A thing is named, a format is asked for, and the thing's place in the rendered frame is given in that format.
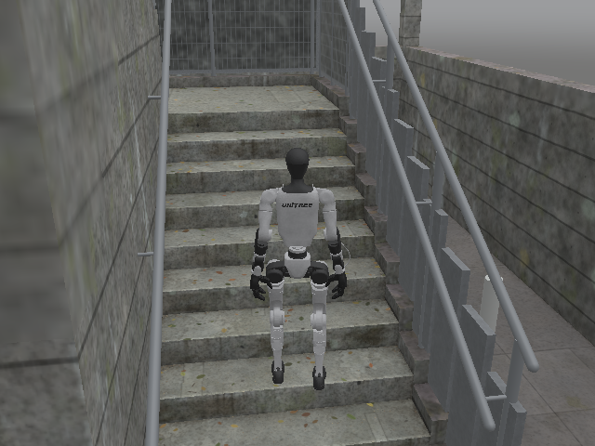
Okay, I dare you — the stairs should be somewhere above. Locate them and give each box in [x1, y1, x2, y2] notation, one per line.
[158, 110, 430, 446]

